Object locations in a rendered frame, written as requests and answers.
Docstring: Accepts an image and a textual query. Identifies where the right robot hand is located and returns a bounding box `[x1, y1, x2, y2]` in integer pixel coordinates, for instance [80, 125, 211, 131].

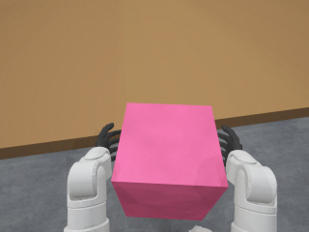
[217, 125, 242, 167]

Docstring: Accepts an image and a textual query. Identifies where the carton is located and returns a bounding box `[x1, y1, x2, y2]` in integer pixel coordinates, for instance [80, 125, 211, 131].
[111, 102, 229, 221]

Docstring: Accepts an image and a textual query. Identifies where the robot left forearm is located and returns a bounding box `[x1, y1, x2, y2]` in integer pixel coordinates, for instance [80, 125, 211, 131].
[64, 146, 112, 232]

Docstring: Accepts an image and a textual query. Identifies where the robot right forearm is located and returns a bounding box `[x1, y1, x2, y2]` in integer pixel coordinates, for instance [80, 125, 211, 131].
[226, 150, 277, 232]

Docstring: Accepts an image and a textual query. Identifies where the left robot hand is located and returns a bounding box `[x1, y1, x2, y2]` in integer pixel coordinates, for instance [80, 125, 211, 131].
[95, 123, 122, 161]

